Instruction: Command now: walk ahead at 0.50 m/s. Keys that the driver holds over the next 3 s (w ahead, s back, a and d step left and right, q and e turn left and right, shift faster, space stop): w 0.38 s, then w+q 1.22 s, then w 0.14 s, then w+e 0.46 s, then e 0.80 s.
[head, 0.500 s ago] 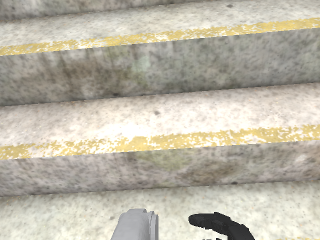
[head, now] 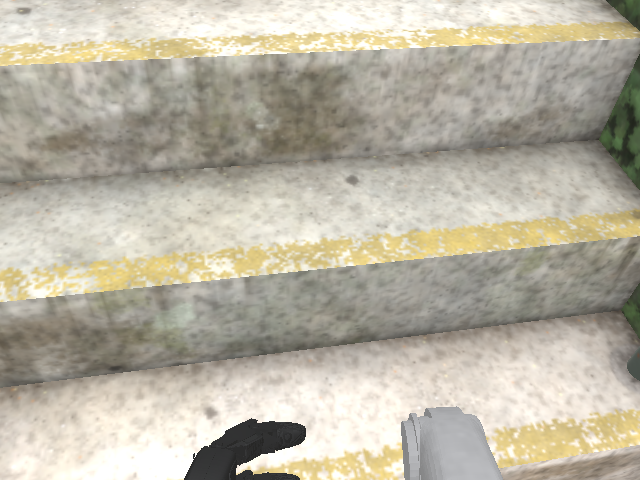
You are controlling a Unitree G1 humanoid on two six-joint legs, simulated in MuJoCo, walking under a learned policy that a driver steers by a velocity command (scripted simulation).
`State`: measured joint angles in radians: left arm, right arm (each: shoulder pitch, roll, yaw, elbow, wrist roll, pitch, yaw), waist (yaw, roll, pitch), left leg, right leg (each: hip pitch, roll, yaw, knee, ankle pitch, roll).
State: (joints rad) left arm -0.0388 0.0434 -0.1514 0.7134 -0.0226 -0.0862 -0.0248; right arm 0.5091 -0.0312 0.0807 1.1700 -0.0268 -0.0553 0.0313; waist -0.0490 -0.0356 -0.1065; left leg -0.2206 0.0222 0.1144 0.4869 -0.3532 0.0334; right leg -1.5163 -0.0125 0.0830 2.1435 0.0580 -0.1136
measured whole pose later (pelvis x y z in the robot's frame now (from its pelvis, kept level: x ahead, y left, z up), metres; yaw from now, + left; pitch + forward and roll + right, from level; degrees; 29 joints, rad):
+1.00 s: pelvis +0.45 +0.03 +0.39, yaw +17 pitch +4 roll -3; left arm -0.06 0.07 -0.12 0.64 0.03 -0.15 -0.04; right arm 0.47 -0.09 0.06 1.16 -0.06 0.00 0.07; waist 0.04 -0.02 -0.14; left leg -0.32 -0.08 -0.05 0.63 -0.36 0.10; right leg -1.39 -0.06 0.05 2.27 0.06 -0.15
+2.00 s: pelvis +0.81 +0.38 +0.63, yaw +33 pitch +13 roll +0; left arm -0.29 0.30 -0.01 0.49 0.04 -0.08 -0.01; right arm 0.41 -0.32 -0.07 1.04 -0.06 -0.11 -0.07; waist -0.14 0.03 0.00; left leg -0.24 0.04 -0.16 0.23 -0.04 0.00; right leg -0.78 0.07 -0.11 2.14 -0.92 0.11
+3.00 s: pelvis +1.07 +0.73 +0.98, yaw +1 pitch -1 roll -2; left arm 0.03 0.21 0.03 0.61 -0.05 0.03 -0.02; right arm 0.51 -0.14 0.00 0.75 -0.04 0.06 -0.11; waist -0.08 -0.11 0.03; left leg -0.28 0.00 0.08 0.69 -0.40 0.06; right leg -0.86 0.10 0.13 1.90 -0.43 0.15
